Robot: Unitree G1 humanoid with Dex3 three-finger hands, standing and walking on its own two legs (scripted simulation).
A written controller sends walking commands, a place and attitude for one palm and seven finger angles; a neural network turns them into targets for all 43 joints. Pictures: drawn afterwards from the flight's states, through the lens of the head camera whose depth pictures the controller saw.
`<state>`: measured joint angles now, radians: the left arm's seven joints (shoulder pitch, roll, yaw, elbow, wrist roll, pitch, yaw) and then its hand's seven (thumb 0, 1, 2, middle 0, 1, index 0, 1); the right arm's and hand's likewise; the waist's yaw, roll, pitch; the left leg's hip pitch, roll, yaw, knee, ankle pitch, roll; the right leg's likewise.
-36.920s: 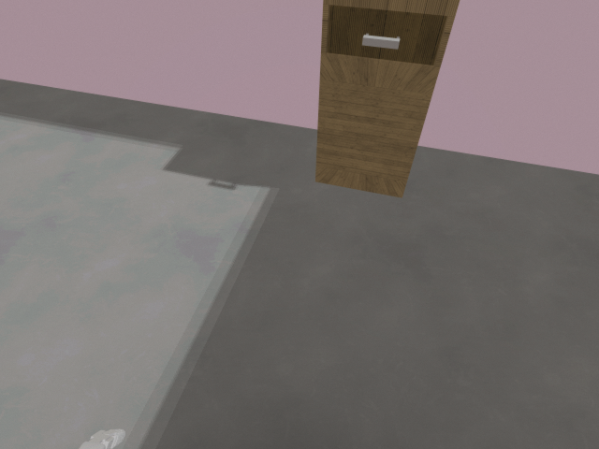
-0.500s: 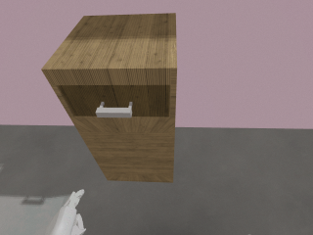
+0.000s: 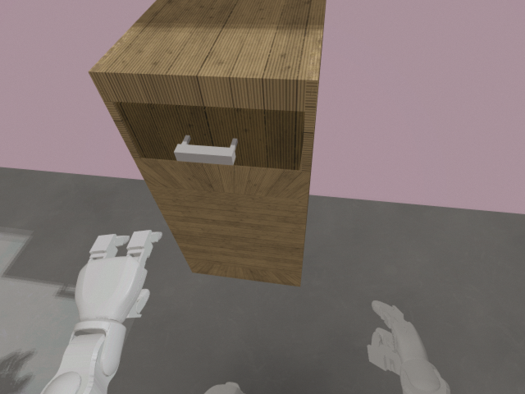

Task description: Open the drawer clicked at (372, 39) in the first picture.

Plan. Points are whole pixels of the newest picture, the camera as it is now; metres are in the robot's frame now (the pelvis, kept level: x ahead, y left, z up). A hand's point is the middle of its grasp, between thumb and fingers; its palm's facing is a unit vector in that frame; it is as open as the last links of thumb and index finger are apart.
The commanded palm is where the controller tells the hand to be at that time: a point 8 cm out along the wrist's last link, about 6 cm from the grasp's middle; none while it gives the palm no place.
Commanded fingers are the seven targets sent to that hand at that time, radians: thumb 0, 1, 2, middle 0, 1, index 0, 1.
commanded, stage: raise the hand with hooked fingers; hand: left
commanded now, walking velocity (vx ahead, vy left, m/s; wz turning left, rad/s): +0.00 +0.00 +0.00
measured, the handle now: (207, 147) +0.58 +0.20 +0.01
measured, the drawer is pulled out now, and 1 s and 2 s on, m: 0.00 0.00 0.00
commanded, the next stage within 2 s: move the hooked fingers above the handle in 1.22 s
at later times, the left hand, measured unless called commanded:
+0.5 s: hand (122, 231) +0.31 +0.26 +0.08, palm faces +0.08 -0.10 -0.99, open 13.0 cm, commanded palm +0.28 +0.26 +0.14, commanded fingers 0.00 -0.50 0.30 -0.30 -1.20 -0.30 -1.20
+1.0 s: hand (111, 192) +0.35 +0.27 +0.13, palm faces +0.00 -0.09 -1.00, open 13.9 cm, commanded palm +0.32 +0.27 +0.18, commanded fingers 0.00 -0.50 0.30 -0.30 -1.20 -0.30 -1.20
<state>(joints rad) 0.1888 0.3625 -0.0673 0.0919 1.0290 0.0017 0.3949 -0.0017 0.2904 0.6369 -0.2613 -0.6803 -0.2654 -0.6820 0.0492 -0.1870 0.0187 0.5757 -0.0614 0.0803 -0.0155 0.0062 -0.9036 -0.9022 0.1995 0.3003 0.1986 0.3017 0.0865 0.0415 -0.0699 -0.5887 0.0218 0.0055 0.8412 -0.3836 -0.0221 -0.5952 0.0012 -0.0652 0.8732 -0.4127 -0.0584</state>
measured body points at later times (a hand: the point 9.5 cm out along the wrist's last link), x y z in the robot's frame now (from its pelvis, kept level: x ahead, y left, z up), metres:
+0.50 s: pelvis +0.03 +0.04 +0.03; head +0.06 +0.01 +0.48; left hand +0.30 +0.26 +0.13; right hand +0.23 -0.20 -0.08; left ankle +0.02 +0.14 -0.70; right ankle +0.02 -0.08 -0.70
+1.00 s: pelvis +0.03 +0.04 +0.04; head +0.06 +0.00 +0.49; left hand +0.34 +0.27 +0.18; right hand +0.22 -0.19 -0.08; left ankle +0.02 +0.14 -0.70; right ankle +0.02 -0.08 -0.70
